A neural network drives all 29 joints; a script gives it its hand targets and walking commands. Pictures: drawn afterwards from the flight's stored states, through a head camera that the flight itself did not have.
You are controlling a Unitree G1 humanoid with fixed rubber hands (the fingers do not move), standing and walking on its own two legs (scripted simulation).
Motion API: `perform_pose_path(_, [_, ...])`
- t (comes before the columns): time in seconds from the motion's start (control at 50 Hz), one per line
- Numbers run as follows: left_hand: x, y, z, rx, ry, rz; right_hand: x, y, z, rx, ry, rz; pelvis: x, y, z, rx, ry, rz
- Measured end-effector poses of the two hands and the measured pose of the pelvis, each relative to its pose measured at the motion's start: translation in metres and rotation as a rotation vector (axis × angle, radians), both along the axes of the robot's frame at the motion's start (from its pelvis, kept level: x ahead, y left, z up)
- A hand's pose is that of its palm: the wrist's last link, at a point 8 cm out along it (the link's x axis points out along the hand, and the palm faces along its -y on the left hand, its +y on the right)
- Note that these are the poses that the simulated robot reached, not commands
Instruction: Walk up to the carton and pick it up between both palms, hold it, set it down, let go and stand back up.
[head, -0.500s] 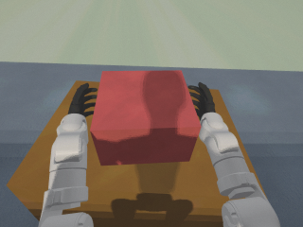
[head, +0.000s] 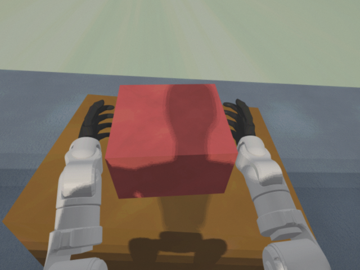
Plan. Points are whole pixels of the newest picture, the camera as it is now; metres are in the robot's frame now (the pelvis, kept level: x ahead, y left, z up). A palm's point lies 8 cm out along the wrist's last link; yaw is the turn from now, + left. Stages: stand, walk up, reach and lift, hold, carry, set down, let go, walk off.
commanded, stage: hold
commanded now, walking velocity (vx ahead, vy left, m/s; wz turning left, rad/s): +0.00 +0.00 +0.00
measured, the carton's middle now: (170, 137) +0.39 -0.01 +0.14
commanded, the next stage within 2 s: none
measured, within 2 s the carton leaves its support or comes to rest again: neither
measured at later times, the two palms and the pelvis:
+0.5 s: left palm (88, 139) +0.35 +0.15 +0.17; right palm (244, 135) +0.35 -0.17 +0.17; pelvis +0.00 +0.00 +0.00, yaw +0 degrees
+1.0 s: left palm (89, 138) +0.35 +0.15 +0.17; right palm (245, 134) +0.35 -0.17 +0.18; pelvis -0.01 +0.00 +0.00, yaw +0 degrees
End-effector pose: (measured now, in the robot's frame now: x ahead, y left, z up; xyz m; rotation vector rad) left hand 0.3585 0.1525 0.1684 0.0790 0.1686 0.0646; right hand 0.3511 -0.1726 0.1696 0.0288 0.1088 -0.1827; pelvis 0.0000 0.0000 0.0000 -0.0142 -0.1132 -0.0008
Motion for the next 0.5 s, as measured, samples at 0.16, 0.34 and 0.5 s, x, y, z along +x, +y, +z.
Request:
perform_pose_path(0.16, [-0.003,-0.002,-0.001,0.006,0.004,0.0,-0.003,-0.002,-0.004,0.003,0.003,0.001,0.002,0.002,0.0,-0.002,-0.011,-0.01])
perform_pose_path(0.34, [-0.009,0.001,0.001,-0.008,0.007,0.015,-0.005,0.001,-0.003,0.007,0.005,0.012,0.0,0.001,0.0,0.0,-0.019,-0.007])
perform_pose_path(0.5, [-0.009,0.002,0.005,-0.006,0.002,0.021,-0.003,0.002,0.002,0.013,-0.001,0.015,-0.004,-0.001,0.0,0.002,-0.011,-0.003])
